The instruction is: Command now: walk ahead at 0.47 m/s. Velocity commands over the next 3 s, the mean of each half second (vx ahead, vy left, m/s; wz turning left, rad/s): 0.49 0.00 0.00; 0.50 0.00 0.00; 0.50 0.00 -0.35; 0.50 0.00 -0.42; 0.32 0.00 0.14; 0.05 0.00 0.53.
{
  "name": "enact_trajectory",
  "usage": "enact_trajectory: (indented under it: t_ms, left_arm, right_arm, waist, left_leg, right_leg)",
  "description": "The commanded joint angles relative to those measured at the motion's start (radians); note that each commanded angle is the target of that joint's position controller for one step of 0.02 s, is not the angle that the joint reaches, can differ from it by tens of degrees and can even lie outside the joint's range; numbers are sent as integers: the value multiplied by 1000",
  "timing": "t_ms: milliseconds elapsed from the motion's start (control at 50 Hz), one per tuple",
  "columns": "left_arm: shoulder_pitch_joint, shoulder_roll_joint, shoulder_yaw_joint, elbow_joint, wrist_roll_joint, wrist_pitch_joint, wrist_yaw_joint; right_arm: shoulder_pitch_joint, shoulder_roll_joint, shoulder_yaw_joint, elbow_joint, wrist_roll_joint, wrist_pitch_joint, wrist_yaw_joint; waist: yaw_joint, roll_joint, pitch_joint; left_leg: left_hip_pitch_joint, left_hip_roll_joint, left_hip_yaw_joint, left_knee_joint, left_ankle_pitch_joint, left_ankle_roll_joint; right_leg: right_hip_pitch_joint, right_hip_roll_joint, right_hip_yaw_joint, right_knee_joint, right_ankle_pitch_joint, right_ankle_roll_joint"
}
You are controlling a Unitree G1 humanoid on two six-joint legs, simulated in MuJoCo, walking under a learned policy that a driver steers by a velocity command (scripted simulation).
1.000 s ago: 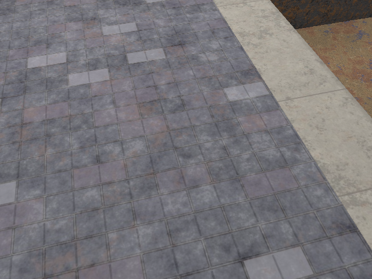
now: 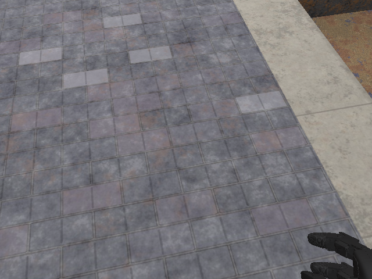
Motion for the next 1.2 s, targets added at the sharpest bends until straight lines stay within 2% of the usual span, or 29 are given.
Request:
enact_trajectory:
  t_ms: [20,40,60,80,100,120,180,260,400,480,520,540,560,580,600,620,640,700,740,860,960,1020,1060,1080,1100,1120,1140,1160,1200]
  left_arm:
    - [100,-22,-21,-87,-1,-32,-7]
    - [-15,97,7,-105,-34,-53,-13]
    - [-116,142,21,-137,-52,-65,-15]
    - [-159,138,22,-144,-42,-72,-7]
    - [-165,132,30,-141,-26,-67,-2]
    - [-135,114,31,-136,-21,-54,-3]
    - [-154,81,27,-153,-11,-25,0]
    - [-316,85,25,-210,4,-28,-1]
    - [-546,67,5,-283,-14,-47,-38]
    - [-501,115,18,-297,-15,-55,-56]
    - [-219,200,61,-218,-10,-55,-46]
    - [-77,308,85,-195,13,-52,-39]
    - [-39,271,78,-176,2,-45,-45]
    - [-99,199,52,-187,-3,-45,-46]
    - [-177,167,42,-205,1,-45,-43]
    - [-244,145,34,-212,6,-46,-45]
    - [-283,117,26,-218,12,-51,-47]
    - [-288,118,28,-200,9,-65,-52]
    - [-262,141,35,-181,8,-67,-45]
    - [-178,165,39,-130,-3,-50,-20]
    - [-104,175,46,-76,-12,-27,-14]
    - [-118,191,53,-68,-15,-11,-8]
    - [-148,178,45,-76,-11,-1,-7]
    - [-145,139,26,-105,7,-3,-6]
    - [-7,-2,-12,-110,0,-25,-17]
    - [-69,116,14,-95,-28,-42,-17]
    - [-160,169,32,-126,-51,-51,-17]
    - [-204,162,33,-134,-48,-51,-10]
    - [-198,133,43,-130,-31,-29,-4]
  right_arm:
    - [498,-278,-84,91,-19,10,-11]
    - [425,-189,-62,89,-5,5,-8]
    - [338,-156,-52,76,-1,0,-10]
    - [264,-144,-47,63,-10,-6,-9]
    - [227,-121,-41,58,-23,-12,-6]
    - [210,-103,-35,63,-34,-15,-5]
    - [231,-114,-36,90,-22,-27,-8]
    - [303,-161,-43,116,-19,-23,-34]
    - [455,-191,-45,171,1,5,-44]
    - [451,-214,-55,176,0,32,-48]
    - [432,-182,-40,159,-13,41,-49]
    - [521,-85,-8,127,-27,27,-43]
    - [552,-53,4,146,-14,3,-37]
    - [472,-171,-25,132,13,-16,-31]
    - [388,-183,-28,107,27,-25,-30]
    - [350,-170,-28,101,16,-24,-35]
    - [346,-164,-34,103,1,-14,-39]
    - [382,-107,-28,115,-8,19,-43]
    - [327,-104,-29,92,-15,27,-45]
    - [121,-74,-17,30,-15,11,-31]
    - [1,-85,-13,-22,-5,-2,-6]
    - [36,-120,-26,-26,-5,-10,5]
    - [274,-189,-66,41,-9,-14,-6]
    - [463,-264,-88,77,-24,-13,-19]
    - [515,-326,-101,99,-26,-4,-20]
    - [504,-219,-74,89,-16,-4,-22]
    - [427,-176,-61,79,-16,-7,-27]
    - [353,-148,-53,69,-20,-11,-28]
    - [274,-96,-39,70,-34,-20,-25]
  waist:
    - [-171,291,-465]
    - [-188,201,-309]
    - [-162,141,-155]
    - [-125,46,-99]
    - [-90,39,-67]
    - [-55,62,-71]
    - [-33,75,-28]
    - [-72,37,15]
    - [-158,34,38]
    - [-100,75,-7]
    - [35,51,-197]
    - [31,-143,-377]
    - [27,-288,-462]
    - [37,-187,-330]
    - [18,-131,-213]
    - [-13,-64,-131]
    - [-44,-63,-94]
    - [-87,-68,-71]
    - [-84,-51,-43]
    - [-22,-51,8]
    - [4,-51,39]
    - [-38,-72,4]
    - [-164,-69,-140]
    - [-226,24,-298]
    - [-153,286,-429]
    - [-199,190,-401]
    - [-188,155,-245]
    - [-155,91,-169]
    - [-95,103,-87]
  left_leg:
    - [967,421,-800,-188,-371,282]
    - [844,369,-783,-275,-465,230]
    - [677,341,-615,-297,-405,190]
    - [525,308,-510,-323,-286,170]
    - [418,270,-423,-345,-184,160]
    - [354,244,-369,-375,-155,158]
    - [251,228,-277,-445,-128,182]
    - [285,213,-207,-470,-59,174]
    - [455,234,-144,-404,-15,132]
    - [573,279,-157,-270,200,94]
    - [465,187,-79,81,382,43]
    - [114,68,-18,474,57,-21]
    - [-124,-45,-101,694,-514,-47]
    - [-232,21,-172,785,-498,-27]
    - [-252,74,-144,772,-410,-14]
    - [-220,117,-120,706,-328,-18]
    - [-167,151,-125,638,-272,-22]
    - [-91,168,-114,559,-204,-47]
    - [-149,173,-111,470,-130,-66]
    - [-128,131,-62,106,152,-81]
    - [-164,107,-67,-18,98,-48]
    - [-64,75,-50,-53,-12,-12]
    - [292,32,-16,-81,-5,33]
    - [620,208,-201,-35,14,94]
    - [952,445,-659,-127,-156,249]
    - [906,430,-717,-210,-284,226]
    - [774,399,-554,-237,-262,172]
    - [634,363,-438,-269,-195,142]
    - [443,300,-275,-343,-105,108]
  right_leg:
    - [-724,103,94,846,-68,-19]
    - [-828,47,150,942,-50,-39]
    - [-866,-5,111,927,49,-56]
    - [-816,-56,94,877,142,-59]
    - [-764,-88,88,831,194,-56]
    - [-706,-112,97,808,223,-54]
    - [-706,-135,76,714,254,-27]
    - [-813,-137,58,473,472,14]
    - [-782,-66,10,149,585,2]
    - [-681,-26,-7,88,427,-56]
    - [-270,-13,-18,86,441,-120]
    - [140,-270,351,96,395,-249]
    - [275,-377,725,-82,232,-341]
    - [184,-346,647,-113,150,-291]
    - [45,-308,498,-127,199,-257]
    - [-98,-266,388,-162,296,-241]
    - [-189,-228,314,-194,366,-225]
    - [-291,-192,209,-263,488,-236]
    - [-288,-189,165,-286,550,-245]
    - [-265,-141,49,-315,527,-202]
    - [-100,-208,61,-253,568,-196]
    - [-40,-232,77,-160,748,-173]
    - [-120,-159,42,108,954,-134]
    - [-338,-92,6,409,694,-99]
    - [-743,92,5,753,-14,-33]
    - [-843,54,140,874,-93,-41]
    - [-902,5,129,888,-7,-52]
    - [-870,-48,104,850,87,-49]
    - [-771,-100,110,773,193,-41]
Next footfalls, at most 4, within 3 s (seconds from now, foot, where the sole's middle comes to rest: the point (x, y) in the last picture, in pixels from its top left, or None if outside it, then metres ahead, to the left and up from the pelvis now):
0.52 right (249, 276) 0.46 -0.14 -0.75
1.08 left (186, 192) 0.77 0.09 -0.75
1.62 right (256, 145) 1.02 -0.19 -0.75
2.14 left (237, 86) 1.38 -0.12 -0.75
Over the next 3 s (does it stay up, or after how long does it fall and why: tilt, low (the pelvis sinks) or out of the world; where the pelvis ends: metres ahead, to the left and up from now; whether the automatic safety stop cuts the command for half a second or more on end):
stays up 1.31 -0.21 0.02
